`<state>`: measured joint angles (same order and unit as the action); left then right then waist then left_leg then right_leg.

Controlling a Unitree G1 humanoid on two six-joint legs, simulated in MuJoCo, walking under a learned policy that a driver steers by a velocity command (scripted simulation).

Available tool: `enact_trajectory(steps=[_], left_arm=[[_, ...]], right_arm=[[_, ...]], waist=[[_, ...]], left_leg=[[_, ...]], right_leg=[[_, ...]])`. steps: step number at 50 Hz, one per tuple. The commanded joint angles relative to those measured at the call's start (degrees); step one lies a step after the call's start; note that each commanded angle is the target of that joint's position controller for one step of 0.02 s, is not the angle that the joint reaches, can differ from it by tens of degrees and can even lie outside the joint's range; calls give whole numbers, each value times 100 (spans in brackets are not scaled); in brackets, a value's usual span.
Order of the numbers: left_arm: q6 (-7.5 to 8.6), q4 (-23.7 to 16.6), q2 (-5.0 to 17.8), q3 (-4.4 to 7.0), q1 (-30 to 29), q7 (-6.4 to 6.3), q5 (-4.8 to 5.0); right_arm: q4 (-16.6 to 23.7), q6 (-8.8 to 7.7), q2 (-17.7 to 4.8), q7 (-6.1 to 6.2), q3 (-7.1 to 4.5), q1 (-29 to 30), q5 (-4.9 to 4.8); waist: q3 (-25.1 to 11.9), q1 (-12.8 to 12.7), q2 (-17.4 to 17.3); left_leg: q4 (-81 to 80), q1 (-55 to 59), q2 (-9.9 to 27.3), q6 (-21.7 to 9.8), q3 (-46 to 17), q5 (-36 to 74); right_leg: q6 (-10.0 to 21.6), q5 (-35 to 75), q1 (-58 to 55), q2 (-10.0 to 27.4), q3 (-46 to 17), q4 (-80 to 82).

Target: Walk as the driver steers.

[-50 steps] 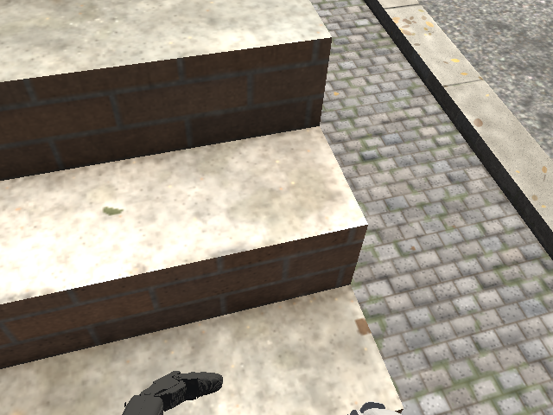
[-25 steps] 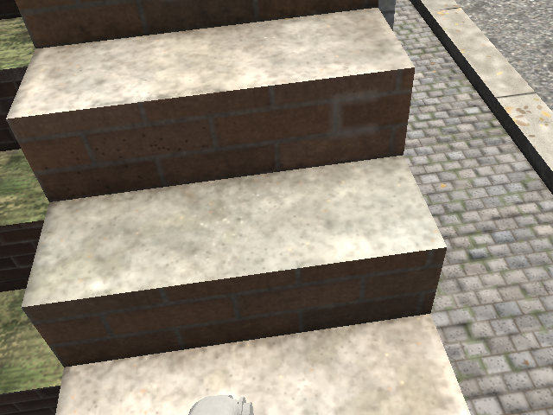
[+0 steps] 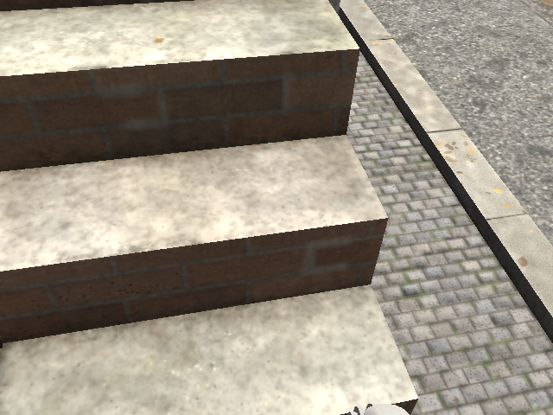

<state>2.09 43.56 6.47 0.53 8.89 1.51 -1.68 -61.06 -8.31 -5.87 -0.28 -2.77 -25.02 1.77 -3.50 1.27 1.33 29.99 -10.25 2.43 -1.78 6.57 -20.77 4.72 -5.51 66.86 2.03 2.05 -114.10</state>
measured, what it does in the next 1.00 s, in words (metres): climbs: right foot 0.19 m higher, then left foot 0.19 m higher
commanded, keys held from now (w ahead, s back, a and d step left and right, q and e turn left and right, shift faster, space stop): w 0.68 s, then s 0.32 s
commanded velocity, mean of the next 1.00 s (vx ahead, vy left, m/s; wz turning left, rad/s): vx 0.39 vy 0.00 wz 0.00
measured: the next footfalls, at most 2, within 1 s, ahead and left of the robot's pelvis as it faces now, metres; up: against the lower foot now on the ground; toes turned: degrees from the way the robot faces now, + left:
right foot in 0.14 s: +0.28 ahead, -0.15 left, +0.19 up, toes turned -12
left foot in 0.72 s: +0.48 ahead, +0.14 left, +0.39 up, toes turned +6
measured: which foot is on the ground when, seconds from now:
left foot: down 0.00-0.18, up 0.20-0.70, down 0.72-1.00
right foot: up 0.00-0.12, down 0.14-0.76, up 0.78-1.00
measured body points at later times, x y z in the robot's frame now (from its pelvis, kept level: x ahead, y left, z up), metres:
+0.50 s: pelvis +0.23 -0.03 +0.19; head +0.19 -0.06 +0.64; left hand +0.19 +0.17 +0.05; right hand +0.48 -0.18 +0.13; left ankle +0.27 +0.12 -0.14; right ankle +0.24 -0.14 -0.54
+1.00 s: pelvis +0.40 +0.05 +0.33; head +0.39 +0.07 +0.78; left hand +0.56 +0.28 +0.22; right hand +0.46 -0.18 +0.19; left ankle +0.44 +0.13 -0.34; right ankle +0.40 -0.07 -0.25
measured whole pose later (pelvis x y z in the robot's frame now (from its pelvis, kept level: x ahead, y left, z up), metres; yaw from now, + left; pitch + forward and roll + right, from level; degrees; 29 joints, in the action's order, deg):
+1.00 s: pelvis +0.40 +0.05 +0.33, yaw +1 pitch +0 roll +1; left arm 1.6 42.9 10.8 1.5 8.4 0.2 -2.7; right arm -55.5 -2.6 -8.4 2.5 -1.6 -15.7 0.0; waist -1.5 -0.6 2.9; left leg 57.0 -29.5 0.0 -4.3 7.7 -27.2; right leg -0.5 -7.3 41.4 -1.4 -3.7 -87.6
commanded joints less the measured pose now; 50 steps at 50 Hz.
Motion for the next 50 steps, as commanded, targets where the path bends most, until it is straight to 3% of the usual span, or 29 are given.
enact_trajectory(steps=[1,3,4,5,6,7,8,9,10,11,13,14,16,18,22,27,30,33,34,35,36,37,38,39,40,42,44,49,50], left_arm=[[74,-1088,309,43,-1554,58,-91],[-112,-1580,250,-40,-2057,51,-142],[-199,-1659,200,-163,-2070,166,-79],[-162,-1811,-23,-291,-2334,244,84],[-197,-1419,59,-215,-1487,233,145],[-163,-832,268,-52,220,164,103],[-36,-401,734,183,1514,97,193],[-32,-309,1202,345,2364,69,26],[-224,-355,1742,567,2284,-38,-65],[-237,-466,1912,671,1652,-56,100],[26,255,1174,456,1078,-134,37],[186,649,629,292,980,-111,9],[362,880,-110,33,677,-28,-124],[671,1009,13,20,621,-15,-61],[845,1341,576,146,1392,-30,10],[746,1264,485,112,1661,30,-86],[644,1302,847,229,1889,-163,-167],[498,1380,819,272,2077,-311,-146],[488,1191,921,268,1768,-309,-54],[442,1083,1127,284,1529,-299,83],[410,1188,1375,304,1563,-213,165],[368,1254,1714,382,1603,-116,252],[302,762,1342,382,1325,67,323],[123,348,1209,399,285,172,294],[83,182,734,322,396,239,41],[18,133,337,178,666,125,-179],[-59,250,266,105,1171,-22,-253],[-145,150,507,109,1373,-181,-131],[-166,-89,527,29,1002,-153,65]], right_arm=[[373,-53,-819,73,-173,-138,-21],[287,-8,-882,221,-221,-322,-74],[363,62,-1009,241,-225,-268,-169],[426,141,-972,304,-203,-146,-200],[542,201,-937,250,-149,-222,-146],[651,84,-1116,172,-105,-456,-154],[848,37,-1326,11,-145,45,-335],[979,-55,-1688,-143,-223,-69,-603],[1221,-137,-1730,-270,-346,842,-525],[1558,-151,-1148,-275,-315,1469,-267],[2415,30,26,-94,116,2610,-110],[2499,152,247,21,231,2415,-43],[2234,380,127,86,247,1377,-114],[1957,574,103,121,179,975,-230],[2234,616,337,203,166,2015,-327],[2703,705,124,119,135,2705,-236],[3151,912,96,-16,141,3274,-319],[2988,1013,143,-64,262,3105,-413],[2768,1017,57,-118,222,2719,-432],[2528,1004,-28,-5,126,1992,-352],[2281,890,-76,53,80,1358,-333],[2129,808,-181,55,57,783,-186],[1904,845,-994,106,-132,143,-342],[1747,929,-1555,262,-333,-102,-350],[1776,901,-1689,311,-346,872,-343],[1537,862,-641,341,-39,2099,-336],[1170,676,-100,345,153,2060,-246],[971,355,-456,246,127,1594,-178],[1124,376,-538,304,180,1528,-84]], waist=[[901,136,-594],[895,272,-1007],[778,335,-976],[1261,325,-1079],[662,226,-807],[-393,-365,-867],[-1523,-1118,-697],[-2585,-1400,56],[-3038,-1793,1222],[-2707,-1576,620],[-859,-907,231],[-76,-421,-155],[500,202,-319],[678,338,-524],[927,-71,-272],[957,-97,433],[847,-151,1273],[643,-140,1321],[349,-64,1351],[28,153,1762],[-317,452,1692],[-743,719,1791],[-1275,745,-411],[-1367,976,-1458],[-907,343,-1279],[546,-379,-896],[796,-699,-368],[336,-805,-252],[432,-788,-530]], left_leg=[[-2044,1105,1502,-1045,-1640,-287],[-2606,1398,1431,-1083,-1461,354],[-3330,1068,1306,-1246,-1007,644],[-3762,185,1336,-1238,-846,1213],[-3196,-132,1215,-1352,-318,3338],[-1344,-53,1437,-1353,-27,8208],[602,-556,834,-870,-18,8910],[2683,-1628,281,-553,-312,7067],[5383,-2311,-990,-261,-289,2540],[8430,-3261,-1023,-71,-1480,1778],[10498,-4658,-533,-259,-1463,1845],[10577,-4957,-414,-353,-1567,1493],[9982,-4812,-455,-342,-1598,1220],[9652,-4804,-596,-248,-1477,1679],[11053,-6376,-1023,-212,-1118,1524],[10085,-6841,-781,-4,-740,1282],[9363,-6464,-181,66,-388,528],[6260,-4396,159,-427,110,-687],[5573,-3059,-95,-483,499,-1241],[5274,-2109,-598,-543,728,-1688],[4161,-1540,-881,-607,438,-1383],[3546,-861,-457,-680,-575,-684],[1850,-12,651,-1001,-3124,-197],[-892,-227,1113,-1009,-5644,-1723],[-1195,-917,1525,-1134,-5775,-1992],[-186,-3247,1142,-969,-3774,-2369],[879,-3679,774,-593,-2361,-1139],[955,-2236,867,-827,-1555,2748],[376,-1584,914,-778,-1216,3347]], right_leg=[[-11,-596,1683,587,16,841],[7,-1474,1649,719,166,1223],[86,-2061,657,669,772,2606],[302,-2928,-637,684,666,4479],[438,-3311,-2357,-82,1745,4819],[659,-2546,-4259,-711,1793,4491],[905,-2206,-5627,-368,253,4962],[1211,-3866,-7093,782,-2198,6476],[1387,-5255,-7004,1722,-4639,8944],[1186,-5178,-6468,2097,-5362,9634],[829,-4167,-5013,2024,-4298,9319],[572,-3700,-4349,1907,-3464,9151],[183,-2935,-3704,1638,-2156,9211],[176,-2014,-3514,1653,-1239,9197],[255,-1277,-4448,1786,-613,9606],[-14,-1685,-4996,1531,23,9802],[238,-1077,-5662,1784,32,10595],[225,173,-5881,1622,747,11132],[366,1468,-5468,1605,1104,11128],[528,5174,-5668,1507,1171,10305],[393,7584,-6164,1449,1139,9003],[68,7422,-5950,1438,961,7715],[-452,3910,-4373,737,810,5953],[-536,-503,-3498,41,-172,4191],[-581,-711,-2988,-27,-996,2615],[-453,52,-2851,70,-851,1233],[-381,511,-2985,-31,-998,1402],[-556,3,-2900,-246,-1064,2496],[-616,-1464,-2878,-57,-527,4802]])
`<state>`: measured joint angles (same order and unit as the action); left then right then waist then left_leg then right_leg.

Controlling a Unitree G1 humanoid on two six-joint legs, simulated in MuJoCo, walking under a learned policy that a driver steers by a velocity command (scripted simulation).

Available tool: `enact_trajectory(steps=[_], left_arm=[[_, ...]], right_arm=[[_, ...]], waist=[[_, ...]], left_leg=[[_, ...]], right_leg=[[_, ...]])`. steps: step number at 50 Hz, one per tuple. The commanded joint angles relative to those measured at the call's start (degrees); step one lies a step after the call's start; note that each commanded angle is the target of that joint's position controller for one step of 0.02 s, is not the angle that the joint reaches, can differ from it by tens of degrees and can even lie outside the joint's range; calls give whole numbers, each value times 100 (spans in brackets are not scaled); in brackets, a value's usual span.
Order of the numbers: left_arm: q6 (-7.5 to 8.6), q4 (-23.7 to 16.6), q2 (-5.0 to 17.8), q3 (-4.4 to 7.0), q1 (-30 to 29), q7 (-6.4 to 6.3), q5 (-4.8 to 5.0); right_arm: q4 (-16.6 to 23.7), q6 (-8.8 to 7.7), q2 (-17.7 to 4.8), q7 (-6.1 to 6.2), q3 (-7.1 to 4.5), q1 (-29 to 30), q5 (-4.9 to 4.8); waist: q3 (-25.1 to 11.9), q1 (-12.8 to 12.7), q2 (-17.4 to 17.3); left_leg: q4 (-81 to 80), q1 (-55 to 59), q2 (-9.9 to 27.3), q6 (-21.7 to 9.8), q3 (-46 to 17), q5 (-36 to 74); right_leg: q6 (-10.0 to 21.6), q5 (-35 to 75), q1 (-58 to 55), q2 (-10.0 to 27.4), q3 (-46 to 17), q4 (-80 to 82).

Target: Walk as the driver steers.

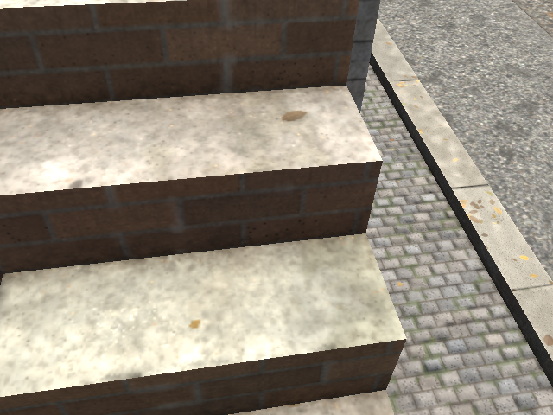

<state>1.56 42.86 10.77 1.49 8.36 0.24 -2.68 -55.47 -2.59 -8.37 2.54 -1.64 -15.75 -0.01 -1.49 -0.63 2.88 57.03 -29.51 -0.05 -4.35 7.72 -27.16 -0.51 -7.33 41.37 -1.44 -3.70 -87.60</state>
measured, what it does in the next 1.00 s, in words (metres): climbs, turning left: right foot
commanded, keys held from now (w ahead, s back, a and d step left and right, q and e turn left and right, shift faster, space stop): s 0.08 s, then w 0.36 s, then w+q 0.56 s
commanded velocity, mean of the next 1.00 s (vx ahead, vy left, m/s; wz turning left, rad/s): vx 0.31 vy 0.00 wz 0.21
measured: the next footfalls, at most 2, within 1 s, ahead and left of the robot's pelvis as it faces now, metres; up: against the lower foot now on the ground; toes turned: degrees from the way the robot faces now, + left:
right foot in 0.10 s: +0.14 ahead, -0.10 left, +0.00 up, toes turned -5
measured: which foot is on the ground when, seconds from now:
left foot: down 0.00-0.70, up 0.72-1.00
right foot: up 0.00-0.08, down 0.10-1.00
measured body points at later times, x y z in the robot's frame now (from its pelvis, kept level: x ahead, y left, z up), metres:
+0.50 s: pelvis +0.11 +0.00 +0.06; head +0.10 +0.00 +0.51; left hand +0.18 +0.25 -0.07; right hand +0.14 -0.26 -0.08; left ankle +0.04 +0.08 -0.68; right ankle +0.11 -0.11 -0.64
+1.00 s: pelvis +0.27 -0.03 +0.09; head +0.31 -0.04 +0.54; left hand +0.04 +0.14 -0.01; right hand +0.65 -0.06 +0.12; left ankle +0.29 +0.07 -0.41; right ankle +0.11 -0.18 -0.63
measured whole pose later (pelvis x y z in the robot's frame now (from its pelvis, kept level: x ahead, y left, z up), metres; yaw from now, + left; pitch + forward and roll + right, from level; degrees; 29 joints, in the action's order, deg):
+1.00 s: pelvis +0.27 -0.03 +0.09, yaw +17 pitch +4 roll +3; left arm 9.4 64.7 11.5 0.6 36.4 0.2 -0.7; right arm -29.2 -2.1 -10.0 -1.0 2.2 16.2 1.7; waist -0.9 -5.6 -0.6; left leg 102.8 -60.6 -6.8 -8.2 5.0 -30.2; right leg 1.5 1.2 -6.2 4.9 10.7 -14.3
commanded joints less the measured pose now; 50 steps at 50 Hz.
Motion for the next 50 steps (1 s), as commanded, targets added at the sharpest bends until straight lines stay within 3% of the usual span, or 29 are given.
enact_trajectory(steps=[1,2,3,5,6,7,9,12,16,18,21,24,27,29,32,34,35,36,37,38,39,41,42,43,44,46,48,49,50], left_arm=[[-129,-179,128,-110,556,14,289],[-169,-57,95,-112,382,24,369],[-139,196,74,-76,854,28,387],[-74,454,-84,-119,1424,5,337],[-12,433,-32,-177,1253,28,183],[-8,262,-48,-257,789,-25,67],[-57,280,160,-94,709,-74,161],[-56,448,401,-17,1033,-113,283],[-31,501,500,-10,953,-89,285],[69,437,370,-70,745,11,257],[189,214,425,-84,341,137,102],[242,93,611,-19,151,217,19],[276,-60,610,-1,267,262,-38],[296,-331,649,-12,-151,277,-67],[481,-559,547,-143,-250,375,95],[591,-356,423,-147,900,272,317],[582,50,767,-37,1392,131,142],[480,319,1019,57,1525,97,93],[446,629,1453,175,2146,93,-165],[321,929,1236,113,3052,-25,-153],[291,1120,789,5,2976,-59,-200],[506,1566,372,-90,2931,18,-291],[574,2006,-169,-201,4221,-15,-286],[716,2068,133,-99,4512,-58,-423],[787,1997,234,-60,3864,-82,-509],[966,1618,444,-27,2537,2,-266],[1044,1154,690,-8,1115,-36,321],[1090,1030,1177,27,724,-82,605],[1237,1054,1816,197,983,59,480]], right_arm=[[641,-123,-555,91,-2,411,218],[581,9,-772,135,-153,-173,270],[719,27,-788,111,-136,-154,205],[779,40,-598,-25,-98,6,-51],[762,80,-382,-138,-55,-150,-18],[793,158,-248,-206,-28,-480,-121],[826,179,-615,-160,-122,3,-63],[821,116,-615,-196,-145,-142,59],[903,57,-791,-167,-110,-195,99],[896,68,-1056,-169,-151,-315,122],[814,39,-1398,-173,-280,-632,77],[579,-70,-1393,-181,-299,-972,145],[440,-197,-1385,-163,-279,-613,187],[474,-256,-1354,-100,-255,-524,273],[789,-187,-1292,-8,-247,228,614],[911,-144,-1839,-29,-423,505,314],[909,-241,-1682,-210,-425,262,-97],[955,-341,-1418,-284,-379,688,-305],[1147,-405,-786,-150,-217,592,-345],[1313,-428,-569,-148,-202,619,-450],[1524,-391,-397,-122,-150,1099,-435],[2270,-269,298,27,121,2530,-229],[2488,-289,565,-28,302,3626,116],[3018,-414,266,-111,319,4239,208],[3091,-484,-80,-144,298,4410,164],[3087,-217,-187,-299,346,3494,181],[2926,50,-26,-444,524,2368,369],[2831,202,-255,-385,468,1997,135],[2599,356,-457,-418,376,1485,97]], waist=[[263,-339,-836],[85,129,-1066],[-232,115,-1738],[-659,-229,-1128],[-603,-30,-318],[-540,345,304],[372,217,78],[340,212,307],[350,267,-158],[483,308,-890],[745,426,-881],[736,539,-655],[176,145,-549],[351,113,-610],[-109,-368,-330],[-876,-1000,-283],[-947,-789,179],[-487,-926,1256],[-782,-655,1402],[-1647,-704,646],[-1349,-537,178],[-290,-340,229],[-122,-908,91],[-217,-1222,531],[-93,-1061,583],[-222,-15,-56],[-548,889,-37],[-986,1158,327],[-1010,988,1119]], left_leg=[[-2424,727,1035,-520,-1156,3734],[-2483,1116,839,-538,-1051,3577],[-2539,1113,996,-542,-1215,4606],[-2382,891,854,-255,-1070,3235],[-2250,998,573,-46,-1039,1409],[-2808,1356,513,135,-1135,932],[-3039,1693,244,105,-1000,458],[-3035,1581,152,-40,-983,235],[-3445,1561,289,-277,-1414,-214],[-3998,1920,753,-511,-2246,-819],[-4631,2564,1620,-1077,-3349,-1424],[-4527,3432,1982,-1411,-3681,1034],[-4042,3763,1713,-1365,-2805,4045],[-3934,3890,1588,-1229,-2489,4635],[-2831,3434,970,-825,-1587,6238],[-739,3523,297,-526,-1419,7459],[702,1118,-27,-37,-1406,5473],[2411,-1335,-751,255,-722,1248],[5302,-3003,-760,233,-1018,-44],[6724,-3811,-793,38,-1176,-304],[7867,-4771,-828,-151,-1046,-321],[10107,-6489,-1027,-492,-1042,-1174],[10595,-7104,-1151,-660,-740,-1097],[9949,-7407,-1014,-596,-1219,-1444],[9323,-7410,-920,-550,-1216,-1982],[7349,-5015,-641,-385,-728,-1463],[3490,-565,-529,-487,142,-260],[2583,1154,-707,-370,3,641],[1917,1438,-790,-235,230,152]], right_leg=[[-94,-2446,-583,228,621,3487],[-59,-3103,-981,-62,1419,3960],[68,-2184,-1836,186,1103,4186],[365,24,-3014,466,697,5406],[485,573,-3023,922,2,5808],[695,-753,-2516,1287,-719,6429],[587,-2495,-1561,1012,-530,6995],[768,-2529,-1927,948,-393,7114],[905,-2353,-1819,776,-130,6665],[813,-1704,-1203,443,424,5729],[751,-1277,-15,489,781,4659],[594,-1577,1152,751,562,2915],[426,-1866,1430,702,425,1117],[415,-1979,1827,764,339,894],[594,-2160,4,608,74,3795],[409,981,-2692,217,591,8051],[624,2591,-5213,521,587,8135],[987,5853,-6554,1289,-59,7631],[969,10148,-7728,2057,-128,6003],[949,9671,-8344,2447,-73,5388],[873,7932,-8083,2310,80,5418],[761,6368,-7140,2324,321,5758],[542,7888,-7583,1884,82,5168],[644,8317,-8125,2127,-329,5576],[768,7919,-7856,2154,-204,6039],[650,6395,-5649,1937,333,7062],[463,8804,-2657,1249,1668,7854],[710,10106,-1911,1312,1372,7364],[753,11210,-2247,1556,1158,6915]])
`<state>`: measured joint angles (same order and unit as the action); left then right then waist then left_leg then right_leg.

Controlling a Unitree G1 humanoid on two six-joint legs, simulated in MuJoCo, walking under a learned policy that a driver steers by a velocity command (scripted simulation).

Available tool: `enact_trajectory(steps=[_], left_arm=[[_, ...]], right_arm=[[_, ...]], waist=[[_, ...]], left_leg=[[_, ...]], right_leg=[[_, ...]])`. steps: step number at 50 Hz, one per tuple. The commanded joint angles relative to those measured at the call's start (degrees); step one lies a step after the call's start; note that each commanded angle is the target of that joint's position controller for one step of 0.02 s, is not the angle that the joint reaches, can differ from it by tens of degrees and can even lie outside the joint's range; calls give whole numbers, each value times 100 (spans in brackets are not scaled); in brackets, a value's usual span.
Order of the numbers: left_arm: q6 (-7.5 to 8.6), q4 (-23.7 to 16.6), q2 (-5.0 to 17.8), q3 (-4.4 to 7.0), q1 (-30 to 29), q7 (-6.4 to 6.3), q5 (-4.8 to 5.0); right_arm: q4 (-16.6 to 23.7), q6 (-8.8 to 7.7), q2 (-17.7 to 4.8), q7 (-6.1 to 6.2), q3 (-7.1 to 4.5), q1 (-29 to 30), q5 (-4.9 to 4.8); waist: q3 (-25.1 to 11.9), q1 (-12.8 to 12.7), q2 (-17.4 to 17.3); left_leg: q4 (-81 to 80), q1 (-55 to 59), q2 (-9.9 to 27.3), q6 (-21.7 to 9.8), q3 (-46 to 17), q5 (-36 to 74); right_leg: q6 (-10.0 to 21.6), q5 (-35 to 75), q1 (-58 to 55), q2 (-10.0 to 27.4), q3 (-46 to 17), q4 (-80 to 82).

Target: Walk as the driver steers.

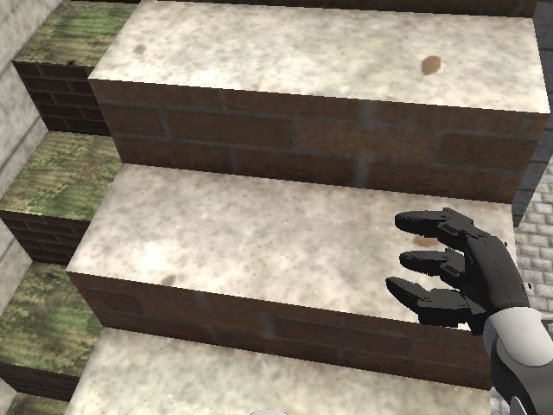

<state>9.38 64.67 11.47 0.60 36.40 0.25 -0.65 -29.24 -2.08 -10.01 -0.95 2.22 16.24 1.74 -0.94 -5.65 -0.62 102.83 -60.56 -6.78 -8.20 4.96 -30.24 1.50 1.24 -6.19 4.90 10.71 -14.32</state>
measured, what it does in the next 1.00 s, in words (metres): climbs: left foot 0.19 m higher, then right foot 0.20 m higher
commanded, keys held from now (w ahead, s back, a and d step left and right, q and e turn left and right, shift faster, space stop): w+q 0.28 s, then w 0.72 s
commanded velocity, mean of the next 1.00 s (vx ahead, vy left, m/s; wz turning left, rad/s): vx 0.50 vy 0.00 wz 0.29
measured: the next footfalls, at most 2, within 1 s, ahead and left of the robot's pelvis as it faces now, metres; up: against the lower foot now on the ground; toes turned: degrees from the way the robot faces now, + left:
left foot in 0.06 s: +0.11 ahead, +0.06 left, +0.19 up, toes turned +15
right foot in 0.64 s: +0.32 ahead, -0.16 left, +0.39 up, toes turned +3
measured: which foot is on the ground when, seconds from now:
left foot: up 0.00-0.04, down 0.06-0.68, up 0.70-1.00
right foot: down 0.00-0.04, up 0.06-0.62, down 0.64-1.00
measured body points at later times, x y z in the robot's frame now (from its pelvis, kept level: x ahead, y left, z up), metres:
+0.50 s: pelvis +0.09 -0.02 +0.16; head +0.10 -0.02 +0.61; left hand +0.21 +0.19 +0.06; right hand +0.13 -0.28 +0.02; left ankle +0.07 +0.05 -0.57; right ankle +0.18 -0.13 -0.26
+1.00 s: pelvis +0.25 -0.02 +0.35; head +0.22 -0.02 +0.80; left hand +0.15 +0.16 +0.18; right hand +0.48 -0.16 +0.27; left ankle +0.31 +0.12 -0.11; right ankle +0.28 -0.15 -0.38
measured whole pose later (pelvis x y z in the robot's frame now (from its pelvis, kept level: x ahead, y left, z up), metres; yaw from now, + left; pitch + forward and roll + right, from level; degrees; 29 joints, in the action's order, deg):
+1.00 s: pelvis +0.25 -0.02 +0.35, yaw +14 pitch -1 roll -1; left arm 8.1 67.3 5.3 3.5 26.6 1.0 -2.3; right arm -41.3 -4.1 -4.5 -0.8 -1.2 -7.4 0.9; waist -4.9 2.2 -0.5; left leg 112.9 -66.7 1.9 -5.5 -1.2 1.6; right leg 2.6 -19.4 13.7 6.0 10.1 -33.9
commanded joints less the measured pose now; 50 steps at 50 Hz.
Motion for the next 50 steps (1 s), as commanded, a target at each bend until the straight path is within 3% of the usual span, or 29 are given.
enact_trajectory(steps=[1,2,3,4,5,6,7,8,10,13,15,22,25,26,28,29,30,32,33,34,35,36,38,40,42,43,45,47,50], left_arm=[[577,-1100,2139,401,-1859,196,227],[407,-1076,1424,318,-666,388,199],[196,-971,1499,369,-197,480,-59],[25,-1027,1196,453,111,464,-213],[-11,-1274,659,349,-362,285,-108],[-84,-1458,175,212,-564,144,-104],[-235,-1760,41,86,-1182,-5,-327],[-320,-1846,46,63,-1173,53,-374],[-494,-1884,-2,-2,-1239,70,-354],[-602,-1821,44,102,-1402,6,-274],[-536,-2079,-37,79,-1887,-74,-319],[-592,-2789,-433,-64,-3138,141,-341],[-636,-3299,-628,-155,-3942,160,-308],[-686,-3373,-522,-192,-3998,189,-264],[-721,-3416,-614,-252,-4191,259,-175],[-730,-3294,-479,-176,-3933,290,-29],[-733,-2927,-361,-90,-3333,363,59],[-740,-2343,-123,103,-1667,311,118],[-695,-2160,199,292,-587,305,54],[-762,-2001,1180,579,137,119,-198],[-920,-2023,1414,746,141,-20,-230],[-886,-2004,1089,669,-1012,-28,-18],[-663,-1449,257,366,-2367,-50,-82],[-522,-860,-509,144,-2555,46,-203],[-331,-531,-390,195,-2330,132,-245],[-256,-350,-402,200,-2102,125,-234],[-126,-180,-194,234,-1800,137,-198],[-36,-33,-1,326,-1548,71,-41],[54,109,107,482,-897,35,-226]], right_arm=[[-131,360,-656,-59,-143,-2241,21],[-438,190,-922,-12,-325,-1886,35],[-627,250,-1119,56,-552,-2078,-247],[-934,296,-1353,64,-740,-1888,-263],[-1170,266,-1091,-30,-720,-1940,-205],[-1538,233,-1104,-39,-739,-2026,-93],[-1725,179,-721,-42,-601,-1875,-40],[-1902,110,-680,-38,-600,-1808,-48],[-1972,14,-741,43,-609,-1801,-57],[-2184,-240,-665,58,-656,-2222,-24],[-2327,-367,-744,56,-709,-2545,-122],[-2763,-436,-755,249,-722,-3846,-126],[-2747,-417,-831,434,-780,-4329,-142],[-2660,-393,-974,496,-793,-4341,-165],[-2680,-351,-829,572,-746,-4400,-102],[-2518,-360,-709,544,-671,-4369,-158],[-2526,-394,-622,473,-615,-4318,-49],[-2595,-555,-905,281,-579,-4472,-206],[-2510,-692,-1305,175,-676,-4389,-211],[-2040,-762,-1015,22,-663,-3994,-465],[-2073,-698,-1290,-15,-857,-3681,-120],[-1743,-633,-880,-73,-849,-3159,89],[-948,-487,213,-4,-475,-2508,88],[-995,-327,378,75,-366,-3208,-19],[-1096,-252,474,51,-325,-3477,-76],[-1158,-207,534,26,-293,-3363,25],[-1259,-187,341,13,-341,-3186,-3],[-1147,-175,327,-29,-374,-2797,-63],[-1256,-151,238,43,-513,-2708,-136]], waist=[[-1161,1758,1754],[-1466,1054,210],[-2699,985,-841],[-2886,502,-570],[-2288,392,220],[-1326,72,405],[-275,22,496],[324,-188,416],[757,-280,-117],[377,-53,-506],[413,137,-431],[556,643,-158],[462,883,-516],[412,897,-317],[380,985,-606],[122,1023,-533],[-73,951,-275],[-1288,243,-96],[-1915,-382,-19],[-2273,-672,1531],[-2673,-875,1650],[-1900,-373,939],[200,752,687],[643,1381,318],[713,1515,185],[811,1543,9],[858,1396,-111],[913,1232,93],[505,958,455]], left_leg=[[-3472,5481,-102,120,161,316],[-4881,7564,633,-527,-1204,1127],[-6298,7030,1356,-1148,-2981,1972],[-6037,6888,1664,-1268,-2846,1271],[-6075,5906,1937,-707,-2110,1835],[-6582,5058,1973,-240,-1252,1763],[-7204,3455,1865,-136,-1927,384],[-7196,3024,1518,-133,-1514,-236],[-7888,2352,1562,-424,-1556,-1359],[-8472,2558,1763,-808,-2181,-1061],[-8757,3278,2003,-874,-2612,-687],[-8963,5141,2113,-604,-2437,-346],[-9373,5563,2524,-646,-2649,20],[-9825,5834,2418,-640,-2317,190],[-10367,5305,2275,-788,-1743,1067],[-10532,4905,2250,-831,-1198,2069],[-10302,4340,2045,-813,-854,2591],[-8315,4341,1769,-968,-104,7211],[-6754,3809,1767,-746,-429,7325],[-4544,1905,853,-235,-571,5452],[-1637,1485,364,-127,-1259,2751],[815,922,260,117,-1987,2707],[2321,-138,559,207,-1648,2619],[2559,-106,566,226,-1453,2533],[2028,-151,648,266,-1321,2575],[1803,-278,691,226,-1353,2913],[1283,-321,647,250,-1013,3193],[673,-697,893,299,-566,3394],[1378,-980,1087,298,-500,3133]], right_leg=[[498,10975,2519,1181,-542,-1511],[58,6409,4811,334,-810,-3867],[-165,-57,4394,-488,-1128,-7155],[-88,-431,5074,-570,-1712,-9884],[57,53,5224,-577,-2155,-10350],[154,-86,5635,-622,-2156,-10237],[158,76,5827,-382,-1624,-10270],[235,-279,6010,-319,-1460,-9742],[193,-1419,6101,-366,-1135,-9123],[148,-1092,6508,-467,-742,-10559],[143,-1126,7360,-290,-834,-10879],[465,-1252,9020,20,-923,-10776],[582,-2267,9269,231,-1301,-10630],[589,-2745,8972,362,-925,-9475],[776,-3111,7514,401,-571,-8232],[843,-3291,6229,202,-75,-7536],[944,-3256,4778,-51,197,-6954],[1038,-3429,1978,-792,636,-5558],[1046,-3132,625,-378,-525,-4791],[1640,-6023,-105,1295,-4517,-2520],[1755,-8176,523,1656,-7222,-380],[1523,-8089,1768,1676,-7246,38],[1076,-6337,3723,1708,-4897,-609],[711,-5386,4367,1321,-3298,-809],[649,-4417,4169,1060,-2195,-589],[634,-4166,4130,1088,-1908,-567],[804,-3717,3928,1035,-1506,-337],[942,-3423,3439,996,-1231,-109],[1144,-3100,2182,1343,-1299,69]])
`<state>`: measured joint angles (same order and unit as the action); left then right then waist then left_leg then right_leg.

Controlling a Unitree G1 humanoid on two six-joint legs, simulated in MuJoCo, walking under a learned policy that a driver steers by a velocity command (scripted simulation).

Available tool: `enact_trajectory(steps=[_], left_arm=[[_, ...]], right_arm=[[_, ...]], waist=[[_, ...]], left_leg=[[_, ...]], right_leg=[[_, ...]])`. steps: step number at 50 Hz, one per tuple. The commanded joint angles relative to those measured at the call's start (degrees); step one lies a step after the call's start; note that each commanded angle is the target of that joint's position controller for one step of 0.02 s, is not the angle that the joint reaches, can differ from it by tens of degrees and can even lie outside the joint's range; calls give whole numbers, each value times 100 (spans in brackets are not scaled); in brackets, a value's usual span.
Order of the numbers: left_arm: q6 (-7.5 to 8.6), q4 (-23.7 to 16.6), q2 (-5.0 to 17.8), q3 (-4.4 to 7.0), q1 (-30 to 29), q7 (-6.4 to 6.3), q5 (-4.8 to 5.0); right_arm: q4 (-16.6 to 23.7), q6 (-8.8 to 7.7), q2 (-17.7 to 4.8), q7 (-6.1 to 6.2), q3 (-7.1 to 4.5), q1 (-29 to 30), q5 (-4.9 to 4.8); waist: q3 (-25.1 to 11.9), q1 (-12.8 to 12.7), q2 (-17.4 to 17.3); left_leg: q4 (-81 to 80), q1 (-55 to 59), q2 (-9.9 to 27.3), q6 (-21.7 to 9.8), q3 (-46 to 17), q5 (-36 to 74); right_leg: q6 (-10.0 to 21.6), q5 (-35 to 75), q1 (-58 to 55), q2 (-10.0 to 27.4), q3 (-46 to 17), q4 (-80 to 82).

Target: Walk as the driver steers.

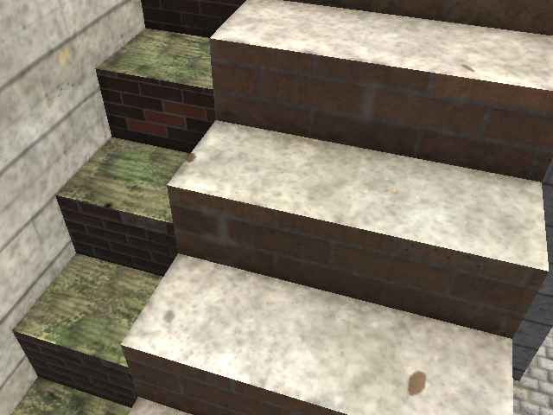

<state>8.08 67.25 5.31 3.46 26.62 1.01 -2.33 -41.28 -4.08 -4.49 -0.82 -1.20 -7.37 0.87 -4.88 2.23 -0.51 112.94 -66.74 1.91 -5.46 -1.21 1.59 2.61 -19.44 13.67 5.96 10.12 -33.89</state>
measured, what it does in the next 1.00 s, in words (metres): climbs: left foot, then right foot 0.20 m higher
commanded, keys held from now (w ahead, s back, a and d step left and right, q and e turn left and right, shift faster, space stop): w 0.26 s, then w+e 0.74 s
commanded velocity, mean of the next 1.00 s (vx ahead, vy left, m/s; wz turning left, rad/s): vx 0.50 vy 0.00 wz -0.30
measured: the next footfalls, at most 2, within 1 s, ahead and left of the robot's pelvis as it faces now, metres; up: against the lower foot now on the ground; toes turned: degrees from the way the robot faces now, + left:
left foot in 0.26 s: +0.20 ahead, +0.26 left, +0.00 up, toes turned +12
right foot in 0.74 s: +0.34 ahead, -0.03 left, +0.19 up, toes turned +9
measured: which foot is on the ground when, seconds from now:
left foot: up 0.00-0.24, down 0.26-0.76, up 0.78-1.00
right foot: down 0.00-0.26, up 0.28-0.72, down 0.74-1.00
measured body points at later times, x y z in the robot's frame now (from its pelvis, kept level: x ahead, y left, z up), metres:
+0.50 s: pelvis +0.20 +0.12 +0.01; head +0.18 +0.16 +0.46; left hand +0.41 +0.34 -0.08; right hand +0.20 -0.12 -0.11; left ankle +0.16 +0.25 -0.73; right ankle +0.19 +0.00 -0.27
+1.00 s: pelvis +0.33 +0.05 +0.19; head +0.34 +0.06 +0.64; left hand +0.39 +0.32 +0.06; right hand +0.65 -0.16 +0.28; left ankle +0.37 +0.14 -0.39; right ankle +0.30 -0.03 -0.53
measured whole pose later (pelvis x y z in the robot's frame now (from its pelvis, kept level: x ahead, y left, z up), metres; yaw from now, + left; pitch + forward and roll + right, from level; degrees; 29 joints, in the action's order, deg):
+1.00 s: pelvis +0.33 +0.05 +0.19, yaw -13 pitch +4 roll -2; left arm 2.2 47.8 13.7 4.6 21.5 -4.4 -1.2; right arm -23.3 -8.5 -12.8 -2.8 1.7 13.7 5.2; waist -3.7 -7.1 0.5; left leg 86.1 -47.7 -2.4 -0.3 -0.8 -18.2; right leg 8.8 -16.1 18.6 -15.2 -16.8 -35.0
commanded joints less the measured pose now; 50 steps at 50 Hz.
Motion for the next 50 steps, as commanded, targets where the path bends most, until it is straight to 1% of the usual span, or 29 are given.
enact_trajectory(steps=[1,7,9,10,11,12,13,14,15,16,17,18,21,24,27,30,33,34,35,36,37,38,39,40,42,45,46,48,50], left_arm=[[185,-153,818,280,194,-75,-82],[1,-616,912,370,-203,-261,-231],[-157,-982,1021,311,-590,-302,-255],[-158,-1192,1069,291,-829,-311,-186],[-181,-1027,1378,353,-33,-278,-120],[-212,-1138,1448,329,-264,-219,34],[-255,-1156,1771,427,-376,-225,344],[-369,-1374,988,258,-227,-150,290],[-288,-1719,334,159,73,-87,536],[-290,-1831,336,85,-123,-168,819],[-304,-2054,282,73,-799,-179,653],[-304,-2343,346,101,-1715,-179,484],[-562,-3021,325,-8,-2568,-32,432],[-807,-3418,145,-130,-2310,-90,397],[-1046,-3688,372,-163,-2519,-207,481],[-1248,-3999,247,-166,-2750,-340,385],[-1054,-3908,159,-311,-2247,-213,339],[-1008,-3802,266,-340,-1915,-167,436],[-978,-3744,530,-225,-1527,-262,549],[-963,-3814,684,-94,-1166,-352,572],[-882,-3865,877,2,-1330,-396,695],[-932,-3959,1299,135,-2021,-529,751],[-974,-3903,1806,318,-1765,-586,534],[-982,-3807,1722,274,-2592,-532,346],[-843,-3025,1370,119,-2099,-557,204],[-646,-1962,657,51,-271,-593,90],[-553,-1799,748,91,74,-584,99],[-456,-2201,1104,133,-653,-516,192],[-356,-2851,1500,268,-1784,-558,-19]], right_arm=[[85,59,-379,103,-235,-89,-24],[534,164,-356,-8,-152,1120,29],[566,174,-283,-216,-6,1280,-45],[381,128,-471,-303,-73,810,22],[311,153,-609,-235,-150,531,3],[-20,-23,-763,-149,-275,-580,-57],[-294,-209,-748,-110,-277,-1465,-26],[-515,-384,-925,-195,-178,-1185,-2],[-960,-274,-2163,-117,-419,-2958,-21],[-908,-201,-2343,-169,-438,-3574,119],[-608,-185,-2080,-239,-381,-2384,253],[-550,-201,-1735,-247,-283,-1560,232],[-984,-338,-877,30,-32,-1685,184],[-1180,-450,-833,53,-57,-1590,185],[-958,-402,-924,-80,-36,-889,279],[-1128,-430,-1426,-13,-225,-1421,222],[-974,-433,-1505,124,-237,-1074,79],[-688,-485,-1777,177,-274,-527,-98],[-450,-529,-2466,139,-430,-438,-252],[-393,-424,-2901,22,-592,-488,-265],[-303,-244,-2741,-105,-603,-738,-435],[23,-15,-2507,-197,-596,-968,-285],[457,17,-2406,-369,-613,-4,-136],[837,-46,-1739,-616,-394,407,67],[1364,-212,-844,-655,24,1052,427],[1571,-472,-606,-276,319,1685,600],[1705,-548,-617,-198,348,2028,612],[2021,-539,-664,-170,448,1801,553],[2007,-337,-1110,-140,355,1226,261]], waist=[[999,23,587],[1048,-395,1110],[783,-433,791],[509,-314,371],[128,-499,430],[-234,71,476],[-672,533,915],[-223,-188,110],[-1723,201,-2003],[-2605,900,-1701],[-1694,547,-1673],[-760,297,-1827],[156,-108,-1303],[574,-742,-896],[1570,-1066,-409],[1310,-891,-486],[361,-1365,-118],[-53,-1522,-238],[-528,-1445,-669],[-906,-1537,-1087],[-976,-1347,-1318],[-871,-847,-738],[-1018,-1005,741],[-1146,-597,1058],[116,-600,791],[510,-1093,143],[454,-1269,-99],[393,-503,-256],[-399,-14,345]], left_leg=[[171,-686,347,74,142,-570],[-2798,-93,1189,62,407,-1893],[-4978,1346,936,-57,794,-2410],[-6192,2882,718,-44,848,-1748],[-6951,3622,107,102,1601,-2891],[-8478,4940,-72,80,1216,-922],[-10196,6231,83,205,1037,799],[-8914,7335,844,797,316,3227],[-7259,10124,2422,900,-603,9455],[-8522,9457,3224,228,-2045,7847],[-8941,7955,3220,-314,-2020,4520],[-8935,7364,2789,-334,-1467,3124],[-9265,6603,2359,-48,-370,1080],[-9931,6274,2667,28,29,-196],[-11001,4294,1915,262,1390,-1424],[-11012,5756,1892,-33,1654,557],[-10413,6393,1586,618,2729,4491],[-10364,5689,1477,651,2809,6161],[-9949,5809,1697,204,2417,8254],[-8969,6261,1912,-105,2066,9588],[-7669,6401,1632,-62,1764,8939],[-5913,5634,1035,252,1898,7135],[-3975,4767,126,536,1418,1192],[-1877,4198,-410,470,20,-324],[-918,3332,-451,292,-325,-645],[-1149,2051,-385,379,-446,-1424],[-1346,1565,-413,508,-243,-1922],[-2787,1457,-425,555,-50,-2434],[-4328,3158,-198,572,-234,-2302]], right_leg=[[1085,-1114,-260,1370,-1328,2265],[594,-720,-1357,1608,-716,2855],[513,130,-1283,1120,-282,2609],[546,1085,-976,896,-92,1947],[697,1462,-1289,981,-378,1334],[539,4171,-1460,770,-312,-340],[297,3976,-1114,439,-301,-1695],[130,151,1150,-22,-544,-2925],[-221,-986,3290,-631,-1011,-4996],[-350,-116,3597,-1148,-1282,-7307],[-348,523,3939,-899,-1270,-9018],[-256,728,4715,-860,-1054,-10084],[285,-187,5547,-1047,-1495,-11220],[570,-510,6579,-1205,-1672,-12666],[464,18,5708,-1283,-724,-10485],[431,-312,6109,-980,-545,-11132],[765,-132,4148,-683,-397,-8501],[806,63,2238,-864,-205,-6263],[623,-594,1278,-1241,-72,-5408],[493,-1488,836,-1432,-101,-4858],[512,-1689,662,-1666,-795,-3373],[1055,-3893,1039,-1325,-2674,-2379],[1235,-4107,1050,-524,-5216,50],[1364,-4027,1822,-785,-6277,762],[1091,-2294,3241,-1249,-5005,-60],[1276,669,1651,-1788,-3585,-660],[1385,1588,764,-1634,-3233,-8],[1513,4796,13,-1278,-3565,600],[1541,5260,412,-710,-4209,1311]])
